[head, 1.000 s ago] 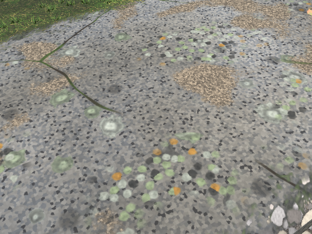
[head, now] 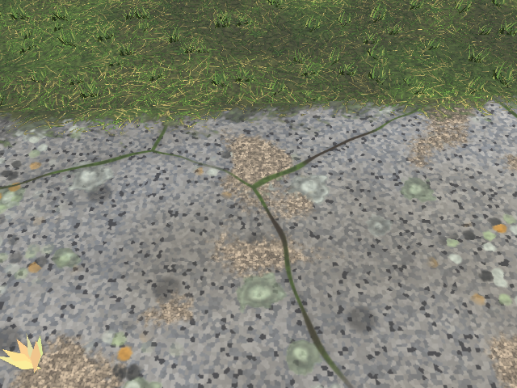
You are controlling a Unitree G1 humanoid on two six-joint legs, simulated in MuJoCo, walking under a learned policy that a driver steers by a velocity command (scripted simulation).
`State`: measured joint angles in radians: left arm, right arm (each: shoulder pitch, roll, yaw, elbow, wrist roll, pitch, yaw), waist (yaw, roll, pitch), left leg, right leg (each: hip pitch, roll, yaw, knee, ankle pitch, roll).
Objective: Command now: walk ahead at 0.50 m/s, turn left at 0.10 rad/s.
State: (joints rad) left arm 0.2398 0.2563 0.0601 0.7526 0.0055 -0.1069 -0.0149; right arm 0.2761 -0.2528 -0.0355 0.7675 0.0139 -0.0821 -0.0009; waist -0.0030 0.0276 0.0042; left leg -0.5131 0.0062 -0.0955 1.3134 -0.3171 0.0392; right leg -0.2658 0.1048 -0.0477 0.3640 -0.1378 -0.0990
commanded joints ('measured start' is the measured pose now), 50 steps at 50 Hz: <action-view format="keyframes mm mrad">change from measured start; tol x32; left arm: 1 -2 44 -1 -41 -13 -21 -11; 19 305 62 -14 -25 -32 16 19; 50 -109 111 18 -151 18 54 1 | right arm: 1 4 -38 -10 -85 -5 -13 -1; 12 -417 -42 -3 -216 2 -38 28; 19 152 -202 -78 -110 -21 -29 4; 50 5 -101 -31 19 -13 55 -30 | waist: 1 -34 -65 -17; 14 70 -109 12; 19 -127 246 -505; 26 38 75 3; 38 -39 29 38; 43 88 -267 -531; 50 -54 -96 -172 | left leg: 1 -209 105 7 -46 43 -19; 14 -47 10 58 -832 293 -21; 19 1021 454 -626 -888 192 293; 25 272 269 -90 -1141 206 173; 35 402 270 191 -1136 321 124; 40 472 220 264 -740 865 43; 43 -124 -14 50 74 -406 -100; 50 63 100 53 -263 -88 -91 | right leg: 1 109 -282 299 -200 190 -181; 16 215 -253 257 130 477 -43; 20 -596 -127 179 994 -383 101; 38 -327 -163 7 290 -9 38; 41 198 -109 31 155 384 -38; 43 641 -552 681 138 829 -339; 50 -12 -334 225 -25 635 -174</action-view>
